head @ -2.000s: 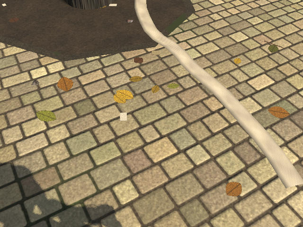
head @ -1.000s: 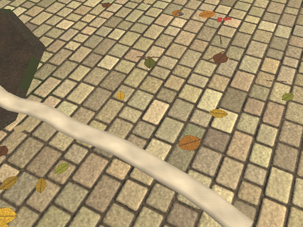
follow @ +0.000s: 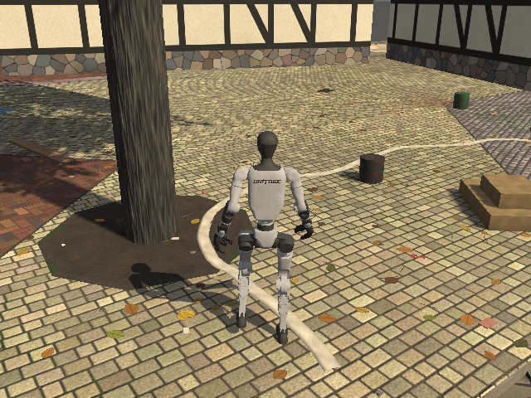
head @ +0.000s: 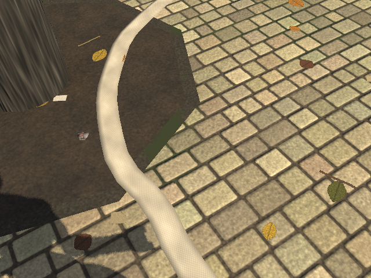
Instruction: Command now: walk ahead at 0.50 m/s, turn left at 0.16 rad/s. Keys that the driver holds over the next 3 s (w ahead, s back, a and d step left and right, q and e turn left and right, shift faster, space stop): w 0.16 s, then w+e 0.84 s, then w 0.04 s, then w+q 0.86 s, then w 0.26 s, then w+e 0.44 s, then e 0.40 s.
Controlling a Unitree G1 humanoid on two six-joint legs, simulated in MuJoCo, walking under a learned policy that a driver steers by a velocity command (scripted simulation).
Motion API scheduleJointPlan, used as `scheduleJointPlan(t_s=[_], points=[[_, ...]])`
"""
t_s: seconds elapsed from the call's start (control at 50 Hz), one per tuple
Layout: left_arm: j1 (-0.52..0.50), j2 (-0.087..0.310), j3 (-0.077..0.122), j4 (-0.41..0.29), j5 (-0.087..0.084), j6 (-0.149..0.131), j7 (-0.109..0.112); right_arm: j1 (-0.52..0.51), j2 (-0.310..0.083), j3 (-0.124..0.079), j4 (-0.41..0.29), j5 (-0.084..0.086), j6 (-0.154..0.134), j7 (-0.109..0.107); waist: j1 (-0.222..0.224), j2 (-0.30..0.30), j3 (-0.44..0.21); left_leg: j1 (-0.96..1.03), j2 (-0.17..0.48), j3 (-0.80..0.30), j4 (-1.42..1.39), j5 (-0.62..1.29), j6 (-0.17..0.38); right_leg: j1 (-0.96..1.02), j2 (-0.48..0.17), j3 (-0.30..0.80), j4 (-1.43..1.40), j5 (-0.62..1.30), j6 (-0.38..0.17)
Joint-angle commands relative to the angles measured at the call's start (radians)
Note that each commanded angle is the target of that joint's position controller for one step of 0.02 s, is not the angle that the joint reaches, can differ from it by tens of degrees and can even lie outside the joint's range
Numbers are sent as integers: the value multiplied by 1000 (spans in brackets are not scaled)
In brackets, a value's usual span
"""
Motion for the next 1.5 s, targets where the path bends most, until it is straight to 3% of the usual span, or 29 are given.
scheduleJointPlan(t_s=[0.02,0.16,0.22,0.24,0.26,0.28,0.32,0.38,0.5,0.62,0.7,0.76,0.78,0.8,0.82,0.84,0.9,0.96,1.06,1.18,1.22,1.26,1.28,1.3,1.32,1.36,1.38,1.42,1.5], points=[[-58,174,38,-60,-10,-11,6,-74,-9,9,-80,-2,-20,9,-13,-134,0,-21,25,13,-185,141,-11,16,-240,178,-165,192,-179],[31,211,43,4,-29,14,6,-210,-49,-1,-124,14,-30,29,13,-138,29,88,-18,34,-418,204,24,99,-288,156,-108,197,-134],[24,194,33,10,-27,26,11,16,-122,-44,-67,0,-36,18,-118,-104,-91,467,-42,49,-499,187,81,28,-213,106,168,415,-76],[11,130,6,-24,0,21,12,204,-204,-66,-43,-18,-34,5,-193,17,-249,759,164,-165,-475,216,148,-165,-143,55,486,171,-31],[122,47,-18,-38,-12,5,14,240,-257,-74,-30,-23,-24,7,-146,272,-352,970,364,-566,-593,-7,274,-489,-14,31,788,-376,20],[78,152,8,-22,-32,0,14,242,-169,-54,-27,-12,-24,10,-178,161,-290,907,342,-610,-645,-141,263,-586,-53,129,916,-379,22],[-29,172,21,-45,-34,2,15,122,-104,-29,-26,-9,-32,12,-133,63,-109,686,269,-358,-687,-32,206,-595,-128,106,904,-207,18],[-17,124,24,-36,-27,33,16,31,-52,-21,-9,-22,-54,18,-62,70,-35,496,201,-163,-779,155,184,-482,-173,109,831,-82,31],[-111,82,20,-71,-21,53,7,48,-88,-39,54,-25,-66,-1,-58,7,19,497,186,56,-830,364,177,-546,-166,124,634,148,52],[-312,57,1,-151,-18,49,-30,128,-136,-53,108,-8,-42,-16,-133,-22,87,598,207,180,-826,388,152,-546,-151,20,376,241,17],[-353,78,9,-203,-19,52,-51,143,-169,-62,128,9,-12,-20,-116,10,70,710,229,234,-701,693,123,-492,-97,-64,312,82,-36],[-112,165,61,-163,-21,61,-45,106,-206,-70,117,20,10,-34,38,43,-86,657,195,281,-326,1038,77,-123,18,-127,252,19,-114],[61,239,97,-120,-20,69,-26,104,-187,-60,104,11,4,-39,118,-19,-174,440,154,282,-51,806,34,188,-26,-5,208,61,-163],[56,356,114,-117,-31,66,-13,199,-29,-10,48,-34,-22,-20,1,-301,-244,-49,-42,230,321,-204,-36,555,-301,532,169,-10,-346],[93,293,92,-148,-21,51,-14,121,-80,-9,34,-2,-66,-4,62,-205,-405,-174,-96,-22,459,-333,-29,628,-392,842,2,-156,-419],[60,234,75,-140,-11,39,-16,7,-133,-24,0,39,-88,5,83,-151,-264,-257,-40,-49,443,-234,-4,539,-359,695,-31,-106,-355],[-120,143,44,-174,-5,30,-8,9,-135,-32,12,-9,-88,-7,-47,-68,-73,-87,55,-43,210,-64,-8,133,-245,413,-66,159,-275],[-130,161,48,-178,-6,24,4,24,-103,-28,8,-22,-55,-7,-81,-72,-44,-16,51,-15,89,-12,-52,-19,-208,330,-105,286,-276],[-61,177,50,-138,-12,30,25,-141,-38,3,-24,-19,-52,5,-13,-118,-13,73,-3,24,-299,345,-77,-100,-123,189,-99,213,-196],[36,194,48,-72,-9,28,18,-250,-81,-3,-63,5,-62,33,40,-133,32,-15,-4,18,-429,308,9,132,-253,246,-45,196,-173],[30,204,53,-60,-7,34,22,-218,-93,-7,-63,9,-63,41,16,-144,32,-2,-16,30,-443,212,49,203,-275,231,0,332,-150],[-12,202,49,-67,-4,42,27,-41,-134,-32,-15,4,-62,39,-82,-130,-79,244,-82,85,-479,211,101,202,-215,146,202,673,-111],[-19,179,36,-86,9,44,33,109,-178,-48,15,-3,-60,37,-146,-77,-200,496,-3,-27,-451,279,153,84,-170,94,428,606,-76],[93,117,16,-111,11,28,30,202,-272,-72,21,-9,-54,38,-117,148,-328,856,208,-466,-497,149,318,-290,-18,16,807,188,16],[71,121,9,-110,12,9,23,231,-209,-58,40,18,-48,44,-134,218,-342,952,265,-748,-656,-59,357,-503,36,99,937,-343,33],[-101,176,17,-152,-20,-19,8,127,-144,-37,8,7,-37,34,-141,26,-115,734,216,-558,-692,-120,281,-600,-63,120,953,-223,13],[-144,168,18,-164,-2,-27,9,92,-131,-31,2,0,-31,32,-117,-33,-40,612,179,-476,-711,-20,270,-585,-91,104,873,-176,15],[-124,155,24,-167,21,-23,14,62,-110,-22,-11,-7,-31,25,-67,5,-33,508,119,-391,-739,150,258,-488,-122,99,755,-114,32],[-168,119,15,-180,23,-5,24,92,-145,-35,3,6,-28,3,-65,19,-21,423,81,-290,-757,318,267,-473,-109,66,568,-18,89]])
Next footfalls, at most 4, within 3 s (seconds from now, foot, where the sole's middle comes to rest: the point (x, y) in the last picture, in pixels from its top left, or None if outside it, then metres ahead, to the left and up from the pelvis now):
0.22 left None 0.28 0.16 -0.78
0.78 right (244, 267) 0.53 -0.12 -0.78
1.28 left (222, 184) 0.88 -0.05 -0.78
1.78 right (281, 148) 1.09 -0.31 -0.78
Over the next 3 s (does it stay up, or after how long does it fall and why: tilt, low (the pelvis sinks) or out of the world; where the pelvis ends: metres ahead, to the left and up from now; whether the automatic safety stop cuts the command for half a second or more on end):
stays up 1.52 -0.23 -0.01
